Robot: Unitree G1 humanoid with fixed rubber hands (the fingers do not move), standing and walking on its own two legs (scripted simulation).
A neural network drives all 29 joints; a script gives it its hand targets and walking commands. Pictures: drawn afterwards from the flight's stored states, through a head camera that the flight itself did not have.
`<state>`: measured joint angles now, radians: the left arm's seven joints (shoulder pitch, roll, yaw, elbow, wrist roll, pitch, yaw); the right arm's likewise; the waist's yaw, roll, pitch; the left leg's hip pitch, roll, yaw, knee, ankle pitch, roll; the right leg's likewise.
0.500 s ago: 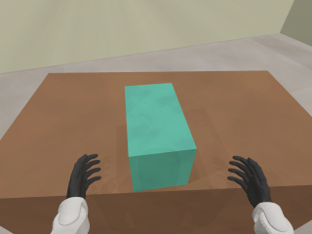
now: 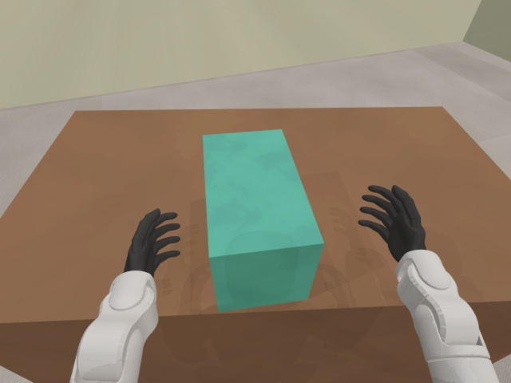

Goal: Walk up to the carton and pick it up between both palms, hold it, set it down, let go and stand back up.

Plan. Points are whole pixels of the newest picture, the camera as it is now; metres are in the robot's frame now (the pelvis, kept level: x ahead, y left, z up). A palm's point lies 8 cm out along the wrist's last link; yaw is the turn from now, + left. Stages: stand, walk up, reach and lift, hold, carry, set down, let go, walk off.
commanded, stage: reach and lift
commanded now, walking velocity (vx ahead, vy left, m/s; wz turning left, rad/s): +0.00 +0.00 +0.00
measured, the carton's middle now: (252, 213) +0.44 +0.02 +0.02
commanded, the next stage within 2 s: none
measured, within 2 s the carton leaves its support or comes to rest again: neither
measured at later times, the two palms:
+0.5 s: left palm (157, 215) +0.33 +0.16 +0.13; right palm (389, 186) +0.38 -0.19 +0.15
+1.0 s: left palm (163, 176) +0.40 +0.16 +0.15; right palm (378, 149) +0.43 -0.18 +0.18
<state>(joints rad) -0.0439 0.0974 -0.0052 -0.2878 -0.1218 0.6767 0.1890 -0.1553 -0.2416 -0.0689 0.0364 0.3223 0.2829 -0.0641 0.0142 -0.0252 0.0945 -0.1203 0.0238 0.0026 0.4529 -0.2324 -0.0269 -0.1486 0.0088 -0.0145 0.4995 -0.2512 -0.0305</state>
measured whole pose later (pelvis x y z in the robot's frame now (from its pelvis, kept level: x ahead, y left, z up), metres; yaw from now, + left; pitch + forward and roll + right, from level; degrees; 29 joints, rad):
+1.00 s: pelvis +0.01 +0.00 +0.00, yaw +0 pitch -3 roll +1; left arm -0.72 0.14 0.03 0.36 -0.10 0.66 0.23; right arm -0.87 -0.32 -0.02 0.70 0.41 0.34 -0.08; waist 0.02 -0.03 0.09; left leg -0.16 0.02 0.00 0.45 -0.23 -0.03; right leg -0.19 0.01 -0.01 0.50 -0.25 -0.03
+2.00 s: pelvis +0.01 +0.00 +0.00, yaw +0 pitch +9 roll +1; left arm -0.72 0.01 0.08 0.89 0.00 -0.01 0.24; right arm -0.83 -0.14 -0.02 1.05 0.21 -0.06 -0.08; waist 0.05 -0.02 -0.06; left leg -0.41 0.02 0.00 0.45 -0.20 -0.03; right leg -0.44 0.01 -0.01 0.50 -0.21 -0.03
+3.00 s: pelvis +0.00 +0.00 +0.00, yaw +0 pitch +8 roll +1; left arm -0.70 -0.11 0.33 0.94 0.25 -0.09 0.23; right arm -0.78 -0.01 -0.25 1.05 -0.18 -0.10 -0.11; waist 0.05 -0.01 -0.10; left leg -0.41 0.02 0.00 0.45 -0.19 -0.03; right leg -0.43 0.01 -0.01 0.49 -0.20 -0.03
